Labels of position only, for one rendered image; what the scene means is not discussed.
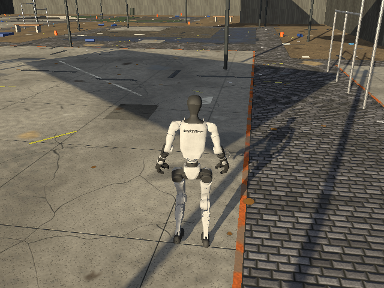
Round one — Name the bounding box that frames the robot left upper arm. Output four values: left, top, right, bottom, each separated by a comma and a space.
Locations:
164, 121, 181, 153

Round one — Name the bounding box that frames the left robot shin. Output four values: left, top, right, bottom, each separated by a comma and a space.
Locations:
175, 194, 185, 236

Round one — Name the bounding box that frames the left robot hand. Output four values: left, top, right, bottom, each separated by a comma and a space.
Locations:
155, 163, 169, 174

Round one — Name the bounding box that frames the left robot forearm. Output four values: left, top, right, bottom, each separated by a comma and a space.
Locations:
157, 144, 169, 165

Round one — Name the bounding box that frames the right robot hand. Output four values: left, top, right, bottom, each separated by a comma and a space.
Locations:
215, 162, 229, 174

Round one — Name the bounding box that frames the robot head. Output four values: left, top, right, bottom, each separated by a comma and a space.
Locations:
184, 95, 204, 124

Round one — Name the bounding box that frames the right robot forearm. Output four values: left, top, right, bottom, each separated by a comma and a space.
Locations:
217, 146, 228, 165

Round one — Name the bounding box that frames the robot right upper arm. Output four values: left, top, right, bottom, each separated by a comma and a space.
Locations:
206, 122, 223, 155

